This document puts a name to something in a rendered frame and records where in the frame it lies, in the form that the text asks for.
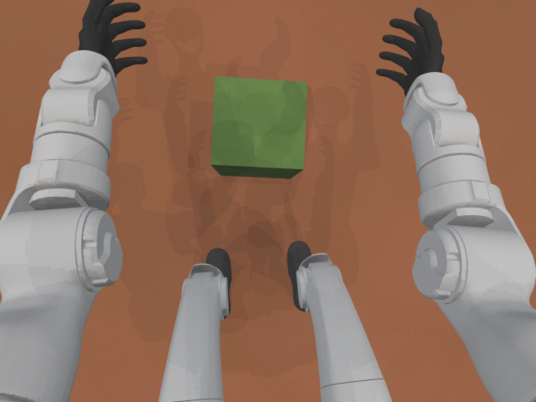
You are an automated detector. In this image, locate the robot right forearm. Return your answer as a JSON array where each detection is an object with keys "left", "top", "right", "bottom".
[{"left": 401, "top": 72, "right": 536, "bottom": 294}]

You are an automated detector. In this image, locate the carton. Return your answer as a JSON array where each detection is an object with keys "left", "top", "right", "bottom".
[{"left": 210, "top": 76, "right": 307, "bottom": 179}]

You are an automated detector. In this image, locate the robot right hand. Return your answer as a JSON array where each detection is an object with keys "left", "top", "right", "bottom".
[{"left": 376, "top": 8, "right": 445, "bottom": 97}]

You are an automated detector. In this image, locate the robot left thigh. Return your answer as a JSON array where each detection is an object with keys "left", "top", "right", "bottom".
[{"left": 158, "top": 271, "right": 229, "bottom": 402}]

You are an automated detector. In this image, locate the robot left upper arm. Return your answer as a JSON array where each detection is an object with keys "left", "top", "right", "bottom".
[{"left": 0, "top": 207, "right": 123, "bottom": 402}]

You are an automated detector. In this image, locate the robot left forearm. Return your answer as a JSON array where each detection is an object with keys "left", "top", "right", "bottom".
[{"left": 0, "top": 50, "right": 120, "bottom": 224}]

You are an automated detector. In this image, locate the robot left hand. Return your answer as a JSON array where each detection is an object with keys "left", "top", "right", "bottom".
[{"left": 79, "top": 0, "right": 147, "bottom": 77}]

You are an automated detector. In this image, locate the robot right thigh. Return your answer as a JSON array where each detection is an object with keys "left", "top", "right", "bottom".
[{"left": 296, "top": 261, "right": 392, "bottom": 402}]

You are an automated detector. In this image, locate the robot thigh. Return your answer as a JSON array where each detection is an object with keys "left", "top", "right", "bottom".
[
  {"left": 296, "top": 261, "right": 392, "bottom": 402},
  {"left": 158, "top": 271, "right": 229, "bottom": 402}
]

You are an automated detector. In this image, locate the robot right upper arm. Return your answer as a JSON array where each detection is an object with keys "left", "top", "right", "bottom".
[{"left": 412, "top": 224, "right": 536, "bottom": 402}]

